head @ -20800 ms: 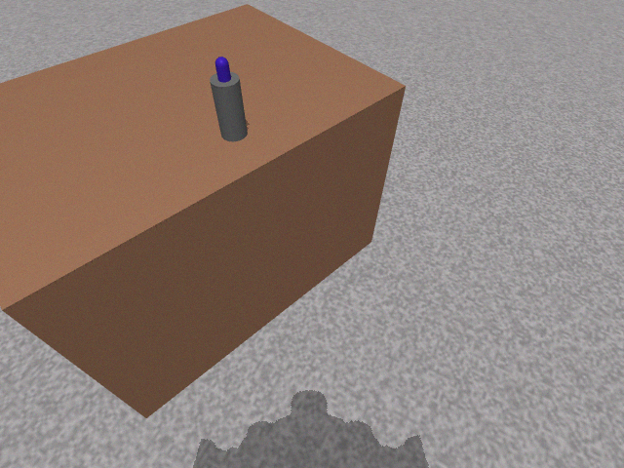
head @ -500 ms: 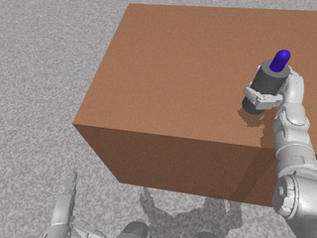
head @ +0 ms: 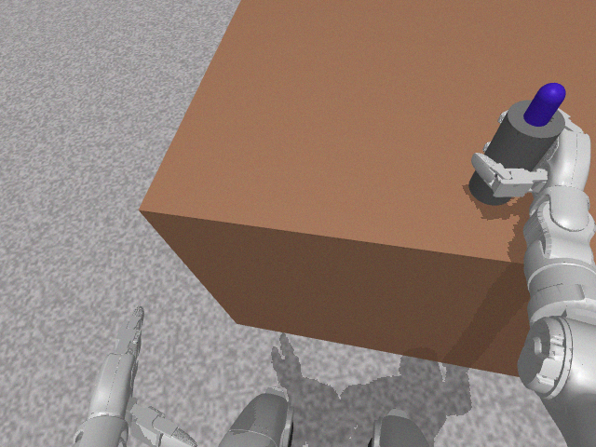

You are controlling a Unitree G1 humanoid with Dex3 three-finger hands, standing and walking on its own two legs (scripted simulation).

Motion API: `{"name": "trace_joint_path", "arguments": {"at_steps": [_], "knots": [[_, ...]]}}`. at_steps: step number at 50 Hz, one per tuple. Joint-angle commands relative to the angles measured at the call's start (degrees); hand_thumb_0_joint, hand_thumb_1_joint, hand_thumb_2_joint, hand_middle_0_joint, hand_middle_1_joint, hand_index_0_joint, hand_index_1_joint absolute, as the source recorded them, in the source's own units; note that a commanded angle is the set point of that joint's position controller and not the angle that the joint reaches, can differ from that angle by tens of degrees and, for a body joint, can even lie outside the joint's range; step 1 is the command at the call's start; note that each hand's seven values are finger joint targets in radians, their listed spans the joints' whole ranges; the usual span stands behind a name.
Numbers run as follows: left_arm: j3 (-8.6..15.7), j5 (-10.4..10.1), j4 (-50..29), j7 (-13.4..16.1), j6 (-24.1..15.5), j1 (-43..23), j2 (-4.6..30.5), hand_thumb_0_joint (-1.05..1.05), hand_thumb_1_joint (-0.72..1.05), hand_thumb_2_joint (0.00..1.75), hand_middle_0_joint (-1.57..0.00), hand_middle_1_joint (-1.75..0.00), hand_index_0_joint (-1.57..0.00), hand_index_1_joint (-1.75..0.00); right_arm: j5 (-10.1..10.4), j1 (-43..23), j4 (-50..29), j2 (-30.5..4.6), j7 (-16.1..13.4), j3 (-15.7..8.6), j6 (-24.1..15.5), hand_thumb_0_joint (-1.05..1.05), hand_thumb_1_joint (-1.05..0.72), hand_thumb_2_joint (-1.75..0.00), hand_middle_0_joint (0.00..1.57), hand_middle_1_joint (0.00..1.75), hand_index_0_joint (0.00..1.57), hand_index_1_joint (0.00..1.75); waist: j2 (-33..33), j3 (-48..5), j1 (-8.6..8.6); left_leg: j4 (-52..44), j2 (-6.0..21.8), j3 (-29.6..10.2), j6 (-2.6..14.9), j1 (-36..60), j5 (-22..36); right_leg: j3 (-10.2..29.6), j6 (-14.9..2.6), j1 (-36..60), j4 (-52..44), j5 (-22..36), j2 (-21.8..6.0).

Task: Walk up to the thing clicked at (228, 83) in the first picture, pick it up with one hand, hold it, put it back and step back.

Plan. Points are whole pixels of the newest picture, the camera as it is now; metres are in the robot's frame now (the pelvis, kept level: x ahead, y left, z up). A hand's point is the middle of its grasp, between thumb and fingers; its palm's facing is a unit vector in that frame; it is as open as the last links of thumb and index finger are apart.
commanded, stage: lower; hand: right
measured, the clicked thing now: (518, 145) +0.49 -0.19 +0.09
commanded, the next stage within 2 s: loosen in 0.16 s
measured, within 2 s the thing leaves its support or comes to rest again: rests again in 0.06 s
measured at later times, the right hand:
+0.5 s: hand (506, 158) +0.50 -0.19 +0.06, palm faces +0.17 +0.99 -0.01, open 8.8 cm
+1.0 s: hand (508, 152) +0.50 -0.19 +0.06, palm faces +0.17 +0.98 +0.01, open 15.9 cm
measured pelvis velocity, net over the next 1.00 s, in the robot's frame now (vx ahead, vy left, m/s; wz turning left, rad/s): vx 0.00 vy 0.01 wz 0.00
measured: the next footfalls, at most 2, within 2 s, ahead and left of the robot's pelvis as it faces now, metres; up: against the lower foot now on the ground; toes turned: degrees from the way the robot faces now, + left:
none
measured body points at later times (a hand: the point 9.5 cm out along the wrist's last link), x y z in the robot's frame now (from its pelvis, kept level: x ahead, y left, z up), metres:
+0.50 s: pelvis +0.00 +0.00 -0.01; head +0.10 -0.02 +0.43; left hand +0.16 +0.27 -0.03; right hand +0.48 -0.24 +0.06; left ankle +0.04 +0.15 -0.68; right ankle +0.02 -0.13 -0.68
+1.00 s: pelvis +0.00 +0.01 -0.01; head +0.11 -0.02 +0.42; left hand +0.15 +0.28 -0.03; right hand +0.49 -0.25 +0.07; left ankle +0.04 +0.15 -0.68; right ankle +0.02 -0.13 -0.68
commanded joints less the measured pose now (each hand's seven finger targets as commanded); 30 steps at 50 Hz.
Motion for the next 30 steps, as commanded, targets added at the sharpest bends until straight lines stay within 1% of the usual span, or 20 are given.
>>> {"name": "trace_joint_path", "arguments": {"at_steps": [1, 2, 3, 5, 7, 8, 9, 11, 13, 15, 16, 18, 19, 21, 22, 23, 24, 26, 29, 30], "knots": [[7.09, -0.55, -16.66, 0.83, -3.35, -5.41, 11.96, 0.0, -0.56, 0.06, -0.05, -0.04, -0.04, -0.05, 0.99, -37.84, -27.02, -20.0, -0.32, -4.63, -7.57, 0.0, -0.27, -1.28, 1.26, 1.38, 1.29, 1.38, -9.83, -37.85, -0.41, -3.37, -2.16, 2.96, 2.72, 11.13, 15.14, 0.97, -0.88, 21.81, -5.51, 19.01, 1.52], [7.66, -0.03, -19.02, 1.08, -3.37, -4.52, 13.22, 0.0, -0.56, 0.06, -0.05, -0.04, -0.04, -0.05, 0.01, -41.86, -29.59, -22.63, -0.53, -4.29, -7.98, 0.0, -0.28, -1.3, 1.28, 1.41, 1.31, 1.41, -13.22, -44.17, -0.28, -3.02, -2.12, 2.67, 2.75, 12.39, 17.1, 0.49, -0.68, 27.68, -4.46, 22.58, 1.33], [4.45, 0.34, -9.77, 0.64, -2.24, 4.1, 9.06, 0.0, -0.56, 0.06, -0.05, -0.05, -0.04, -0.05, 0.37, -35.24, -20.38, -17.58, -0.44, -2.57, -6.83, 0.0, -0.31, -1.32, 1.3, 1.43, 1.34, 1.43, -11.97, -33.31, 0.08, -3.25, -2.28, 3.02, 2.92, 9.89, 15.89, 0.07, -0.67, 22.45, -4.43, 20.85, 1.73], [4.02, -0.68, -7.03, -0.24, -2.17, 5.47, 6.79, 0.0, -0.56, 0.06, -0.05, -0.05, -0.04, -0.05, 1.73, -21.16, -6.65, -7.48, 0.85, 0.26, -4.88, 0.0, -0.26, -1.31, 1.28, 1.41, 1.31, 1.42, -5.89, -21.55, 0.92, -3.75, -2.16, 2.98, 2.63, 7.44, 13.72, 0.19, -1.14, 13.33, -4.86, 15.86, 2.3], [6.22, -0.31, -19.49, 0.64, -3.25, -5.98, 11.03, 0.0, -0.56, 0.06, -0.05, -0.04, -0.04, -0.05, 0.26, -41.21, -30.55, -22.57, -0.56, -5.72, -8.4, 0.0, -0.26, -1.27, 1.25, 1.38, 1.28, 1.38, -10.6, -41.11, -0.68, -2.35, -1.59, 1.87, 2.58, 13.57, 16.99, 0.15, -1.37, 20.02, -3.58, 17.89, 1.99], [6.51, 0.15, -16.16, 0.78, -2.91, -1.82, 11.21, 0.0, -0.56, 0.06, -0.05, -0.04, -0.04, -0.05, 0.01, -36.74, -22.87, -17.79, -0.29, -2.66, -7.49, 0.0, -0.27, -1.28, 1.26, 1.39, 1.3, 1.39, -11.15, -38.83, 0.33, -2.21, -1.99, 2.46, 2.73, 11.88, 16.77, -0.05, -1.1, 21.18, -3.47, 18.23, 1.89], [4.75, 0.1, -8.89, 0.3, -1.89, 5.1, 8.66, 0.0, -0.56, 0.06, -0.05, -0.05, -0.04, -0.05, 0.49, -30.66, -17.0, -16.44, -0.43, -3.44, -6.64, 0.0, -0.3, -1.31, 1.29, 1.42, 1.32, 1.42, -9.61, -28.03, -0.43, -2.31, -2.09, 2.84, 2.98, 8.74, 14.21, -0.15, -1.12, 16.29, -4.08, 15.9, 2.1], [4.27, -0.42, -9.09, -0.35, -2.05, 4.75, 7.52, 0.0, -0.55, 0.06, -0.05, -0.05, -0.04, -0.05, 1.33, -21.71, -7.52, -7.21, 0.79, 0.35, -5.57, 0.0, -0.27, -1.3, 1.27, 1.41, 1.31, 1.41, -7.23, -24.0, 1.16, -2.29, -2.32, 3.1, 2.7, 5.26, 14.3, 0.54, -0.86, 15.09, -3.57, 18.75, 1.9], [7.94, 0.16, -18.84, 0.49, -2.76, -2.72, 12.63, 0.0, -0.56, 0.05, -0.05, -0.04, -0.04, -0.05, -0.2, -40.29, -30.38, -23.3, -0.72, -6.39, -8.46, 0.0, -0.27, -1.29, 1.27, 1.4, 1.3, 1.4, -12.86, -43.68, -0.11, -0.66, -2.1, 2.45, 2.72, 10.59, 19.52, 0.76, -0.82, 24.52, -1.55, 25.89, 1.39], [5.58, 0.25, -9.92, -0.26, -1.22, 5.79, 8.9, 0.0, -0.51, 0.03, -0.06, -0.05, -0.06, -0.05, 0.29, -25.3, -9.74, -10.29, 0.02, -1.24, -5.41, 0.0, -0.17, -1.18, 1.25, 1.32, 1.28, 1.32, -7.87, -25.83, 1.6, -1.2, -2.3, 3.11, 2.94, 6.55, 15.95, 0.27, -0.96, 14.51, -2.59, 19.79, 1.98], [4.26, -0.38, -11.12, -0.72, -1.45, 3.67, 7.5, 0.0, -0.51, 0.02, -0.06, -0.05, -0.06, -0.04, 0.87, -22.22, -8.29, -6.85, 0.81, 0.44, -5.0, 0.0, -0.13, -1.1, 1.22, 1.24, 1.24, 1.24, -6.3, -23.83, 0.96, -1.59, -2.15, 3.12, 2.78, 6.67, 14.65, 0.47, -1.15, 11.94, -3.23, 16.84, 2.1], [5.21, -0.55, -19.73, 0.05, -2.0, -4.14, 9.76, 0.0, -0.52, 0.03, -0.06, -0.05, -0.06, -0.04, -0.13, -36.67, -25.51, -18.71, 0.05, -4.12, -7.49, 0.0, -0.07, -0.94, 1.17, 1.08, 1.18, 1.08, -9.72, -37.86, -0.39, -1.44, -1.69, 2.36, 2.67, 11.39, 15.34, 0.23, -1.35, 17.5, -2.81, 16.32, 1.82], [7.1, -0.22, -17.93, 0.38, -1.77, -0.63, 11.41, 0.0, -0.51, 0.02, -0.06, -0.05, -0.07, -0.04, -0.36, -35.77, -22.94, -17.85, 0.33, -2.77, -7.03, 0.0, -0.03, -0.86, 1.16, 1.05, 1.17, 1.05, -10.88, -38.52, 0.93, -1.4, -1.91, 2.64, 2.74, 10.79, 15.22, 0.06, -1.15, 19.21, -2.73, 16.22, 1.8], [5.32, -0.51, -10.76, -0.39, -0.96, 6.71, 8.76, 0.0, -0.5, 0.02, -0.06, -0.06, -0.07, -0.04, 0.6, -22.33, -8.11, -9.65, 1.35, -0.53, -4.52, 0.0, 0.06, -0.72, 1.14, 0.96, 1.15, 0.97, -6.67, -24.09, 1.35, -2.14, -2.05, 3.16, 2.62, 6.62, 13.03, 0.05, -1.27, 12.36, -3.38, 13.4, 2.28], [3.97, -0.84, -13.59, -0.48, -1.35, 3.07, 7.7, 0.0, -0.51, 0.02, -0.06, -0.06, -0.07, -0.04, 1.05, -23.62, -11.33, -9.85, 1.42, -1.3, -4.7, 0.0, 0.12, -0.65, 1.1, 0.91, 1.11, 0.91, -6.43, -26.66, 0.92, -2.03, -2.11, 3.11, 2.52, 6.52, 13.56, 0.47, -1.33, 13.46, -3.21, 14.41, 2.15], [5.88, -0.69, -18.45, 0.02, -1.7, -0.97, 9.96, 0.0, -0.51, 0.03, -0.06, -0.05, -0.07, -0.04, 0.56, -35.99, -26.07, -18.13, 0.53, -4.01, -6.73, 0.0, 0.16, -0.58, 1.09, 0.86, 1.1, 0.86, -10.47, -35.24, 0.04, -1.36, -1.76, 2.51, 2.71, 9.34, 14.76, 0.34, -1.19, 17.08, -2.89, 16.04, 2.02], [6.6, -0.37, -17.88, 0.25, -1.6, -0.07, 10.78, 0.0, -0.54, 0.05, -0.05, -0.05, -0.05, -0.05, 0.24, -34.88, -22.85, -17.16, 0.39, -2.98, -6.6, 0.0, 0.24, -0.59, 1.01, 0.84, 1.02, 0.84, -10.9, -37.31, 0.55, -1.04, -2.03, 2.91, 2.75, 10.0, 15.68, 0.28, -1.01, 19.69, -2.69, 17.93, 1.89], [6.12, -0.46, -12.54, -0.28, -0.91, 6.07, 9.78, 0.0, -0.54, 0.05, -0.05, -0.05, -0.05, -0.05, 0.7, -23.57, -10.71, -10.64, 1.25, -1.18, -4.42, 0.0, 0.31, -0.47, 0.96, 0.74, 0.97, 0.74, -7.2, -26.12, 1.11, -1.21, -2.2, 3.4, 2.82, 6.24, 14.24, 0.46, -1.03, 13.99, -3.02, 16.73, 2.13], [5.93, -0.41, -17.01, -0.02, -1.03, 1.11, 9.84, 0.0, -0.54, 0.05, -0.05, -0.05, -0.05, -0.05, -0.24, -32.11, -18.58, -15.43, 0.74, -2.93, -5.67, 0.0, 0.39, -0.36, 0.87, 0.63, 0.88, 0.63, -8.34, -33.21, 1.01, -1.04, -2.02, 2.89, 2.74, 8.13, 15.88, 0.38, -1.24, 17.39, -2.22, 18.75, 1.77], [6.2, -0.49, -15.44, -0.14, -0.58, 2.71, 10.02, 0.0, -0.55, 0.06, -0.05, -0.05, -0.05, -0.05, -0.31, -27.42, -13.16, -13.6, 0.85, -1.75, -4.75, 0.0, 0.38, -0.32, 0.83, 0.58, 0.84, 0.58, -6.62, -28.19, 1.14, -1.48, -2.08, 3.03, 2.84, 7.55, 14.3, 0.11, -1.44, 14.4, -2.7, 15.6, 2.04]]}}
